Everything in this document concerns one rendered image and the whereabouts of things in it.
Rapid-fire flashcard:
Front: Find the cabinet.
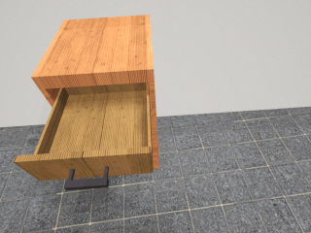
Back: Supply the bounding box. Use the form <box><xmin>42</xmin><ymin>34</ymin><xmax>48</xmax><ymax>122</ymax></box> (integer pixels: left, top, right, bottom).
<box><xmin>31</xmin><ymin>15</ymin><xmax>160</xmax><ymax>170</ymax></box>

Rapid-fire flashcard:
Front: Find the handle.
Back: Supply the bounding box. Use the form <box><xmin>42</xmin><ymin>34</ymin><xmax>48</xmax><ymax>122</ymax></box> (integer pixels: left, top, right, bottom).
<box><xmin>63</xmin><ymin>166</ymin><xmax>109</xmax><ymax>190</ymax></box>

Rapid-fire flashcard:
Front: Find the drawer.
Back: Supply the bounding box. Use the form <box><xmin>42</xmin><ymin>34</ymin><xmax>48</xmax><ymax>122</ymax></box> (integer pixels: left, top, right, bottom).
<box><xmin>14</xmin><ymin>82</ymin><xmax>154</xmax><ymax>181</ymax></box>

